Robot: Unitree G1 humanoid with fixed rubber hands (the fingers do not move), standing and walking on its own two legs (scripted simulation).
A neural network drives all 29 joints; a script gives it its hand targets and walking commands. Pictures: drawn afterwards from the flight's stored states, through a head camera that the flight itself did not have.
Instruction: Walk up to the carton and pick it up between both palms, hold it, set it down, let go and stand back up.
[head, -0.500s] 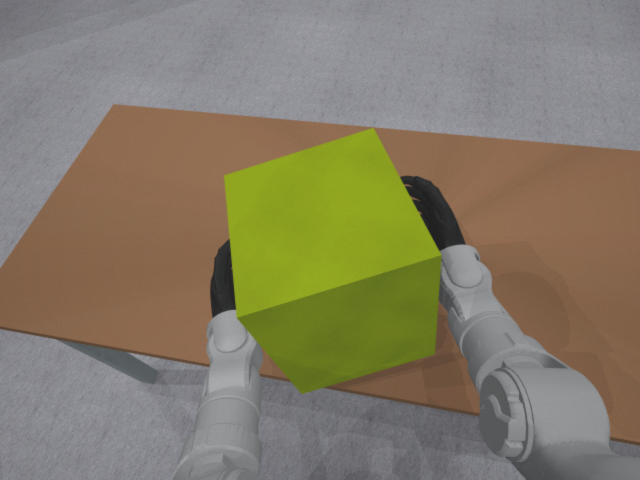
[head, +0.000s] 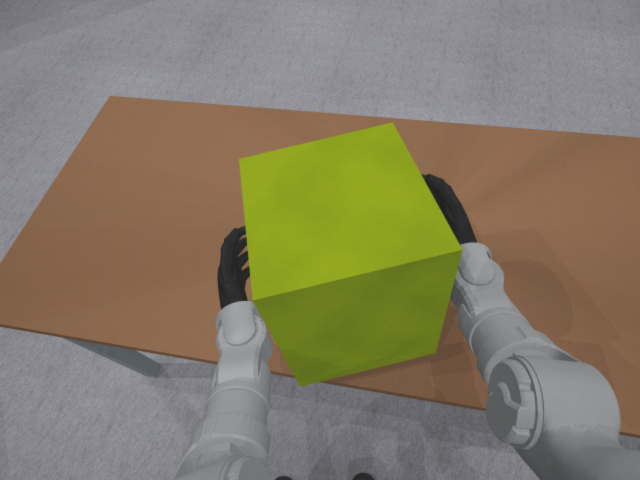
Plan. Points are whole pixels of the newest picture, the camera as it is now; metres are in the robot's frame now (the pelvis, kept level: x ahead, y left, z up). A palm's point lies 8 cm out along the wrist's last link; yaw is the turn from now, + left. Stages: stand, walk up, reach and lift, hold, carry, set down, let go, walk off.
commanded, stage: set down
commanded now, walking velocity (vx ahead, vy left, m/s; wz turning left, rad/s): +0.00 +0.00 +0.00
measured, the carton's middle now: (343, 262) +0.41 +0.02 -0.01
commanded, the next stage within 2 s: none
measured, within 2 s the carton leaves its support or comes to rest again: rests again in 1.66 s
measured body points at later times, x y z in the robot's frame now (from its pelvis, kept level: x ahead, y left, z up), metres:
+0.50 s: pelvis +0.00 -0.01 +0.00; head +0.13 -0.02 +0.43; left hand +0.37 +0.15 -0.01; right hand +0.45 -0.13 +0.00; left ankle +0.00 +0.16 -0.74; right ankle +0.02 -0.04 -0.74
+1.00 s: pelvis +0.00 -0.02 -0.01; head +0.13 -0.02 +0.42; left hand +0.37 +0.15 -0.02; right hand +0.45 -0.13 -0.01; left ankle +0.00 +0.16 -0.73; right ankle +0.02 -0.04 -0.74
